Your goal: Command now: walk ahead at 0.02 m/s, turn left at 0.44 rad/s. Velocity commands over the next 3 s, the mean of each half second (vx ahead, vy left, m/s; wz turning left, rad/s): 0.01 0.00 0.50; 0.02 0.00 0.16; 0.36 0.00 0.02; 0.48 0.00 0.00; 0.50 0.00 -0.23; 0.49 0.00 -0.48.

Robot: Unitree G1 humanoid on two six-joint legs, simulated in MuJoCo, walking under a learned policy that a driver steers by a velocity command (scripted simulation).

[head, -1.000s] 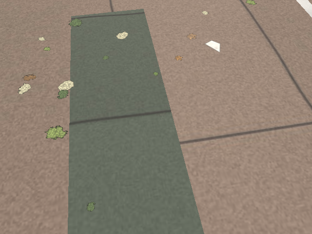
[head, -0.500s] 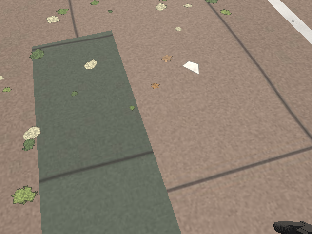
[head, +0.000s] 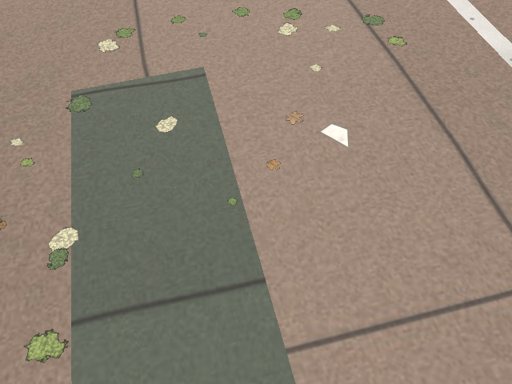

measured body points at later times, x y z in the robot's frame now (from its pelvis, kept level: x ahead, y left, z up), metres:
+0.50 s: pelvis +0.01 +0.04 +0.00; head +0.05 +0.07 +0.45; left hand +0.08 +0.36 -0.11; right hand +0.24 -0.19 -0.08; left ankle +0.02 +0.13 -0.74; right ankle +0.08 -0.11 -0.68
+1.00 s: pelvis +0.05 +0.02 -0.01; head +0.05 +0.02 +0.44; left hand +0.09 +0.30 -0.12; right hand +0.25 -0.19 -0.12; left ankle +0.01 +0.14 -0.74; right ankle +0.08 -0.09 -0.74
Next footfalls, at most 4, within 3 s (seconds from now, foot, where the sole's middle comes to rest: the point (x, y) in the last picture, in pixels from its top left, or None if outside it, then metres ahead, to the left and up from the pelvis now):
0.22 left None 0.05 0.15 -0.77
0.64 right None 0.12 -0.08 -0.77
1.56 right None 0.47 0.05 -0.77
2.10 left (147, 317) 0.66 0.37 -0.77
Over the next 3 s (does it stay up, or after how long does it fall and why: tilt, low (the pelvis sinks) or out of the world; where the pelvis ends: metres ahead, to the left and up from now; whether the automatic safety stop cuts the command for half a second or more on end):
stays up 1.02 0.28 0.01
